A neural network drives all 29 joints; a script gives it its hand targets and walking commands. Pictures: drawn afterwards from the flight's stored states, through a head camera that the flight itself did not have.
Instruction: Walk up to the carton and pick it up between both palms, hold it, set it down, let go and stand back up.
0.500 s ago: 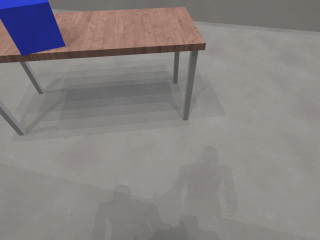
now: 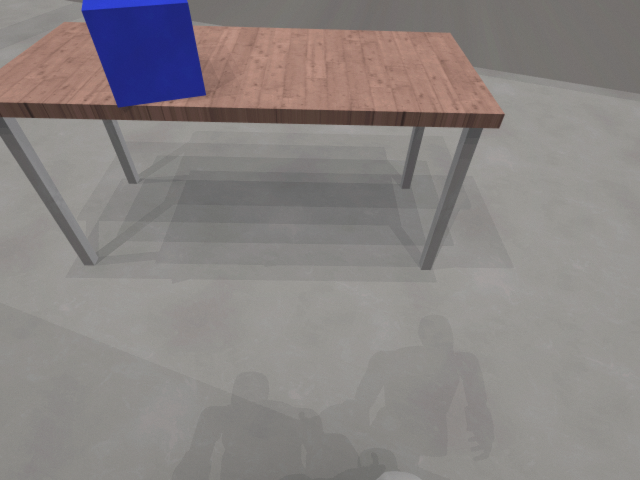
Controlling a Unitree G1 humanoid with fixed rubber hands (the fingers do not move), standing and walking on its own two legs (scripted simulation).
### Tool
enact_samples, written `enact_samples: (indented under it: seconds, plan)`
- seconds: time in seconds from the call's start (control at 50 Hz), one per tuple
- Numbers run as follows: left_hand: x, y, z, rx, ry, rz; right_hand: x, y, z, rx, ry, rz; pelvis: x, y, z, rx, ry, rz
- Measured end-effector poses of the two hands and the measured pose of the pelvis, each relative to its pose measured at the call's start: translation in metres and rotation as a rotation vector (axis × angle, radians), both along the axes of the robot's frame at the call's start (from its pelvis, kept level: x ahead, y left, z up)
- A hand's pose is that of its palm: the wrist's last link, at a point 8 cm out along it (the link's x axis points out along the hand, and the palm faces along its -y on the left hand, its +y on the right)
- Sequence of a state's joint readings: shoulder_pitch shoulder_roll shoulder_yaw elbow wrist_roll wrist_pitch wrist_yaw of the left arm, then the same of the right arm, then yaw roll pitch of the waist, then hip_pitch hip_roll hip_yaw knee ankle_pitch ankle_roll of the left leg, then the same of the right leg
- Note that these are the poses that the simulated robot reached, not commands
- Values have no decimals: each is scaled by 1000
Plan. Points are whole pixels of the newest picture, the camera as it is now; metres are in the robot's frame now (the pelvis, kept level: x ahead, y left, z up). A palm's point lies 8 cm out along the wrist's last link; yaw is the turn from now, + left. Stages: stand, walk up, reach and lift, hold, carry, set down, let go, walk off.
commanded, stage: walk up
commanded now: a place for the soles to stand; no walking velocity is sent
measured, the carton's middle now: (147, 40) +1.14 +0.47 +0.08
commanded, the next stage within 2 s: none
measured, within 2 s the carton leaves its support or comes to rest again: neither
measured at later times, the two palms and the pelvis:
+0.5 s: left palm out of the picture +0.16 +0.33 -0.09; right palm (442, 358) +0.32 -0.18 -0.09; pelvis +0.19 +0.07 +0.02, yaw +6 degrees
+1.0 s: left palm (97, 265) +0.49 +0.42 -0.08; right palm (378, 323) +0.41 -0.10 -0.14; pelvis +0.39 +0.16 -0.01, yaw +2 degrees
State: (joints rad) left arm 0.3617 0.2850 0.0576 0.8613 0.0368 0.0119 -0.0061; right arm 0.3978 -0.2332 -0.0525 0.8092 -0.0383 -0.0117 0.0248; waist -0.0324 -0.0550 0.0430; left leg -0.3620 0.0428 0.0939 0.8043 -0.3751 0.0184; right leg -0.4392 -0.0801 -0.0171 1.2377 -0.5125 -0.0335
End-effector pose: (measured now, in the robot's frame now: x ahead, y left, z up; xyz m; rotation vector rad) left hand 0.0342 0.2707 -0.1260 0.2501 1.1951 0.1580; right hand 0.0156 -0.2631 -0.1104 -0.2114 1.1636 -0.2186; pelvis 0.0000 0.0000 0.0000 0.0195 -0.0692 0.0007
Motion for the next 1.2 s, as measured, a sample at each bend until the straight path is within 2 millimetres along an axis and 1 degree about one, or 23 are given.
enact_samples:
  seconds: [0.06, 0.12, 0.16, 0.2, 0.24, 0.28, 0.36, 0.44, 0.5, 0.54, 0.58, 0.6, 0.62, 0.66, 0.7, 0.76, 0.86, 0.9, 0.94, 0.98, 1.04, 1.12, 1.2]
  plan:
    - [48, -3, 17, -9, -90, -37, 6, 11, -1, 22, 32, -9, 19, 4, 7, 11, -1, -10]
    - [91, -8, 33, -10, -166, -58, 19, 16, -7, 49, 59, -14, 41, 7, 10, 13, 1, -13]
    - [115, -10, 40, 3, -215, -67, 32, 15, -16, 67, 73, -12, 58, 7, 7, 8, -1, -11]
    - [130, -8, 40, 33, -257, -61, 51, 14, -29, 80, 87, 7, 75, 7, -2, -15, -7, -2]
    - [134, -3, 38, 63, -251, -32, 75, 16, -35, 86, 106, 43, 91, 9, -6, -40, -13, 17]
    - [129, 4, 37, 81, -207, 11, 107, 19, -34, 83, 102, 81, 105, 15, -3, -56, -17, 32]
    - [116, 19, 39, 90, -103, 67, 180, 33, -15, 74, 24, 155, 133, 29, 9, -71, -16, 61]
    - [114, 39, 39, 74, -30, 112, 253, 58, 8, 71, -59, 224, 163, 47, 18, -69, -4, 82]
    - [122, 58, 33, 53, 8, 147, 304, 82, 20, 61, -113, 271, 188, 65, 17, -66, 5, 98]
    - [131, 74, 24, 37, 28, 171, 335, 101, 24, 48, -143, 293, 209, 82, 13, -63, 12, 106]
    - [145, 92, 11, 22, 50, 175, 361, 118, 22, 26, -183, 300, 229, 100, 4, -46, 15, 109]
    - [154, 99, 4, 14, 63, 166, 371, 126, 21, 14, -199, 299, 237, 108, -1, -31, 10, 107]
    - [164, 106, 0, 3, 71, 161, 377, 133, 19, 8, -208, 289, 244, 115, -4, -28, 7, 103]
    - [191, 117, -3, -8, 73, 140, 383, 144, 17, 7, -203, 244, 258, 125, -4, -27, 4, 95]
    - [227, 127, 0, -12, 37, 110, 383, 151, 17, 3, -178, 209, 273, 131, -1, -24, 1, 84]
    - [287, 136, 13, -9, -54, 57, 378, 158, 16, 7, -125, 168, 295, 141, 6, -14, 2, 67]
    - [379, 139, 39, -4, -184, -24, 372, 162, 7, 28, -42, 100, 332, 153, 13, -8, 12, 38]
    - [412, 137, 46, 4, -233, -56, 373, 162, -2, 41, -12, 79, 348, 156, 10, -9, 11, 28]
    - [438, 138, 47, 25, -282, -78, 379, 161, -15, 57, 14, 63, 366, 157, 2, -17, 4, 18]
    - [455, 141, 46, 52, -306, -78, 388, 164, -27, 69, 50, 68, 381, 159, -4, -43, -7, 22]
    - [461, 153, 47, 83, -280, -31, 414, 172, -30, 78, 94, 95, 402, 169, -3, -56, -11, 33]
    - [453, 175, 48, 99, -208, 21, 471, 190, -18, 74, 39, 147, 426, 188, 6, -64, -13, 48]
    - [448, 203, 43, 88, -131, 61, 531, 218, 0, 76, -50, 190, 450, 210, 12, -66, -5, 58]
